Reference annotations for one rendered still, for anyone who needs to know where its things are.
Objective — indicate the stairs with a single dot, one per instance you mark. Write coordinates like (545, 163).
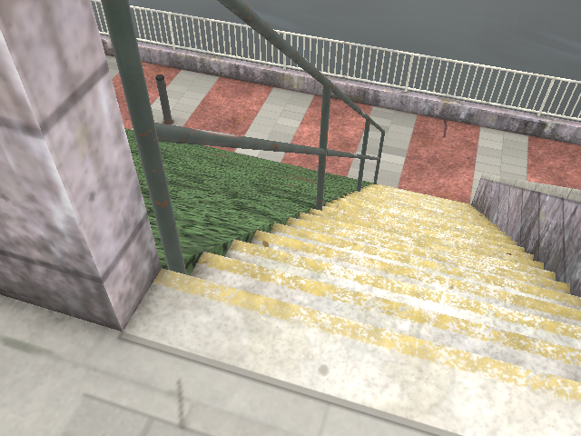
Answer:
(416, 264)

